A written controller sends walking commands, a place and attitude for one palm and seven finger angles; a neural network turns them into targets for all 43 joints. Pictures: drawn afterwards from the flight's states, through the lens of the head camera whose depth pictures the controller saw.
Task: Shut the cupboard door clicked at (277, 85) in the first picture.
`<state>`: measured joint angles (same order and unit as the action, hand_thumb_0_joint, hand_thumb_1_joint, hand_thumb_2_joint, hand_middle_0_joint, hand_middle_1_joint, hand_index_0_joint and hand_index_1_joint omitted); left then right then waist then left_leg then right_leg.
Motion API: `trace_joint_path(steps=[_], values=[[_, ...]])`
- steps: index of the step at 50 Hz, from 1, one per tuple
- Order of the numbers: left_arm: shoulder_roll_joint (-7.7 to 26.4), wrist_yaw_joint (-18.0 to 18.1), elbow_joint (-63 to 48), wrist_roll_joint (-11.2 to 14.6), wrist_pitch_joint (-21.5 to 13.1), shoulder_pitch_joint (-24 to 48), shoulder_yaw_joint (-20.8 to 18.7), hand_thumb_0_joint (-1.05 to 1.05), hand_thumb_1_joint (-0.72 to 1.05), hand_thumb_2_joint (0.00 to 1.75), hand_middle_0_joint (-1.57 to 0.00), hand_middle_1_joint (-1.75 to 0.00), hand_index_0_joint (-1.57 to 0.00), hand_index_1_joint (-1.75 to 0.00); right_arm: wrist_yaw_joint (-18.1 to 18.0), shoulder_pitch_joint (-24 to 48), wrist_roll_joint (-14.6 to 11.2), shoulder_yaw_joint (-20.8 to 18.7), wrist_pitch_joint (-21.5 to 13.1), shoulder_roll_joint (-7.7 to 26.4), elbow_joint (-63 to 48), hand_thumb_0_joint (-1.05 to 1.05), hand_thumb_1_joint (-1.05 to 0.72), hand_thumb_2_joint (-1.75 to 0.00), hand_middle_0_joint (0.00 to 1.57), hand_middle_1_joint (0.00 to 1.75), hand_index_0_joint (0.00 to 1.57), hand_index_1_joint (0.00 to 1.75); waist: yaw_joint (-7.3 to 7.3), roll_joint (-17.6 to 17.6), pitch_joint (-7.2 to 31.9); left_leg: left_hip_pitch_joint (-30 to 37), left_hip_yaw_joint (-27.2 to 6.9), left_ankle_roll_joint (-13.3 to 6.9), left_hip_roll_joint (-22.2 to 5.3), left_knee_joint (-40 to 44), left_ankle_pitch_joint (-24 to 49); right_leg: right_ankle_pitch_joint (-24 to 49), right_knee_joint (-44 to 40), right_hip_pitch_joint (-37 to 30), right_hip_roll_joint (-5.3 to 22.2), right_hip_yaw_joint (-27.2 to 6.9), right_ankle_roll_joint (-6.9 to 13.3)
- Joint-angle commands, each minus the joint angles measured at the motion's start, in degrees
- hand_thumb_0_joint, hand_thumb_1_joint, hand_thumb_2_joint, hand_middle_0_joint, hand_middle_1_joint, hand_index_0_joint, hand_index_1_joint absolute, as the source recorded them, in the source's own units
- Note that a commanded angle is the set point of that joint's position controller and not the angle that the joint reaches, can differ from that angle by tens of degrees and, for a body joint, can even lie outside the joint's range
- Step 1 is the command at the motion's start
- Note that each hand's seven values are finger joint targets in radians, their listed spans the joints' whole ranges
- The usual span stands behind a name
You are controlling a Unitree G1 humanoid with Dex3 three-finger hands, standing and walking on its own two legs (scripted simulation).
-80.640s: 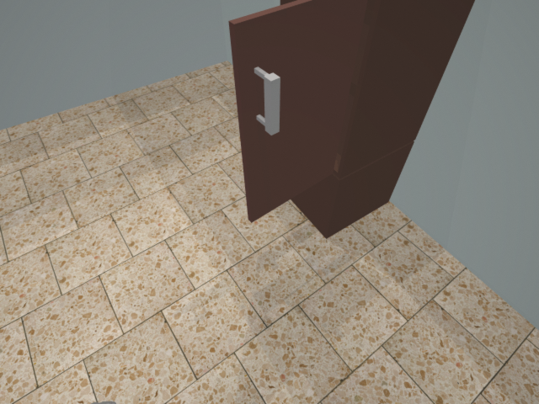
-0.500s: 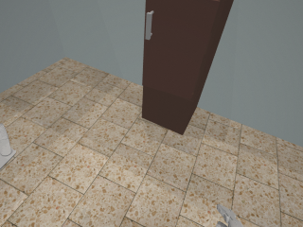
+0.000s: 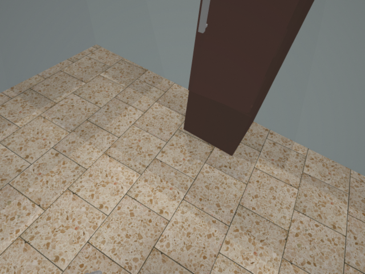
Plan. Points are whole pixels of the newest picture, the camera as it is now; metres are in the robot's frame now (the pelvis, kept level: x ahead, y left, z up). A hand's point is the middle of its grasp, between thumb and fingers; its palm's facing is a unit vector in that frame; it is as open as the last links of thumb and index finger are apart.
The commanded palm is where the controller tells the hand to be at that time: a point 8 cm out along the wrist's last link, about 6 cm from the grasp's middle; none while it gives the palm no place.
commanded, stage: let the arm hang, fingers relaxed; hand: left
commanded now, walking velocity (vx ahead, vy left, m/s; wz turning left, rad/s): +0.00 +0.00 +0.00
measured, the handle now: (206, 13) +1.03 -0.04 +0.09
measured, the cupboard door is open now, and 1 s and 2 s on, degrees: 7 7 7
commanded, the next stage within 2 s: look to check the result in 0.74 s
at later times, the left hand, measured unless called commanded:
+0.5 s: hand out of the picture +0.01 +0.19 -0.17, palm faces -0.02 -0.99 -0.17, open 7.4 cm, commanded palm none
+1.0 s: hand out of the picture -0.01 +0.20 -0.17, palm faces -0.03 -0.99 -0.16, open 7.4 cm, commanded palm none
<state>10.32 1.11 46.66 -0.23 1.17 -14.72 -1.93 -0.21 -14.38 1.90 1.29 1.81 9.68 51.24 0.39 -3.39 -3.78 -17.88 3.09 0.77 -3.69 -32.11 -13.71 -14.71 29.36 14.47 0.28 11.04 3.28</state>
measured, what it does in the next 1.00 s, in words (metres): stands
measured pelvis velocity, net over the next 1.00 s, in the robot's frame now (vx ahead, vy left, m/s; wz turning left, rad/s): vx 0.02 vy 0.04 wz -0.08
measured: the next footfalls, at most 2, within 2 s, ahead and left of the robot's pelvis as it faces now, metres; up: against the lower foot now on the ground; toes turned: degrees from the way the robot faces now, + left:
left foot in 1.96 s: +0.25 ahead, +0.21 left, +0.00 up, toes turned +18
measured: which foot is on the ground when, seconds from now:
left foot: down 0.00-1.00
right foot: down 0.00-1.00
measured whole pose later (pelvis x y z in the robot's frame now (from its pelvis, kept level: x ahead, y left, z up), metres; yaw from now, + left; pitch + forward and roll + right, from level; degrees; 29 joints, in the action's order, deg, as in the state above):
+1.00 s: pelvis +0.02 +0.04 +0.01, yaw -4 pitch -2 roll +0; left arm 5.9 2.4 66.4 -0.8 -0.1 -20.1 -0.6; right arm -2.0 -19.5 0.7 0.2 0.0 5.7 65.2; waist 0.6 0.2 -2.1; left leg -9.0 9.3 -2.8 -0.6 -23.1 -12.5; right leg -12.1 23.1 9.0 2.6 5.0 -0.6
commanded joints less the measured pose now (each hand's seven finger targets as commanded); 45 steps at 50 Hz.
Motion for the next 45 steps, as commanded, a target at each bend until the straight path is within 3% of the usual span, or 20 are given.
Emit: trace_joint_path(steps=[1,4,6,12,22,27,32,45], values=[[5.84,0.35,3.12,-0.42,-2.32,-3.26,-0.65,0.00,0.90,0.90,-0.20,-0.30,-0.20,-0.30,-1.17,-0.74,-0.40,-1.93,-1.97,5.43,-0.54,0.00,-0.90,-0.90,0.20,0.30,0.20,0.30,-0.20,14.12,9.64,4.79,-3.15,-1.31,-3.38,7.46,8.84,11.13,-8.81,-8.62,7.39,-10.61,-0.38],[5.50,0.34,6.83,-0.43,-2.17,-2.33,-0.21,0.00,0.90,0.90,-0.20,-0.30,-0.20,-0.30,-1.40,-2.38,-0.68,-2.16,-1.76,5.64,2.07,0.00,-0.90,-0.90,0.20,0.30,0.20,0.30,0.13,6.81,5.86,5.46,-3.29,-1.45,-4.23,9.70,8.87,10.60,-10.01,-7.13,6.98,-9.60,-0.61],[5.15,0.37,9.07,-0.36,-2.00,-2.57,0.09,0.00,0.90,0.90,-0.20,-0.30,-0.20,-0.30,-1.47,-3.23,-0.74,-2.07,-1.59,5.71,3.77,0.00,-0.90,-0.90,0.20,0.30,0.20,0.30,0.09,4.27,2.72,5.33,-3.24,-1.62,-4.18,11.27,6.43,7.48,-11.24,-5.69,6.80,-9.63,-0.80],[4.17,0.68,13.98,-0.25,-1.94,-4.38,0.58,0.00,0.90,0.90,-0.20,-0.30,-0.20,-0.30,-1.45,-5.56,-0.72,-1.79,-1.36,4.70,8.41,0.00,-0.90,-0.90,0.20,0.30,0.20,0.30,0.26,-0.36,-1.19,6.67,-2.30,-2.04,-3.54,13.57,2.48,2.32,-13.33,-2.97,6.80,-10.55,-0.98],[2.36,1.16,17.95,-0.24,-1.92,-7.44,0.80,0.00,0.90,0.90,-0.20,-0.30,-0.20,-0.30,-1.83,-7.82,-0.99,-1.35,-1.92,2.49,12.52,0.00,-0.90,-0.90,0.20,0.30,0.20,0.30,-0.13,4.14,-1.85,6.70,-1.64,-2.43,-3.42,15.30,3.07,4.57,-12.04,-4.19,6.31,-10.63,-1.28],[1.02,1.34,18.94,-0.35,-1.79,-8.77,0.81,0.00,0.90,0.90,-0.20,-0.30,-0.20,-0.30,-2.01,-9.03,-0.99,-1.44,-1.74,1.36,13.14,0.00,-0.90,-0.90,0.20,0.30,0.20,0.30,0.04,3.97,-3.77,6.05,-1.52,-2.53,-3.09,15.77,0.41,3.09,-12.07,-2.77,6.00,-10.69,-1.38],[0.21,1.44,19.33,-0.42,-1.78,-9.57,0.69,0.00,0.90,0.90,-0.20,-0.30,-0.20,-0.30,-2.18,-9.82,-1.03,-1.55,-1.86,0.80,13.42,0.00,-0.90,-0.90,0.20,0.30,0.20,0.30,0.12,5.14,-3.52,5.74,-1.67,-2.70,-3.01,15.91,-0.37,3.31,-11.56,-2.84,5.86,-10.57,-1.39],[-0.61,1.63,19.45,-0.61,-1.84,-10.39,0.76,0.00,0.90,0.90,-0.20,-0.30,-0.20,-0.30,-2.19,-10.62,-1.08,-1.82,-1.90,0.70,13.40,0.00,-0.90,-0.90,0.20,0.30,0.20,0.30,0.40,3.65,-4.05,6.21,-2.02,-3.03,-3.30,16.05,-0.57,3.45,-10.86,-1.61,5.65,-10.61,-1.66]])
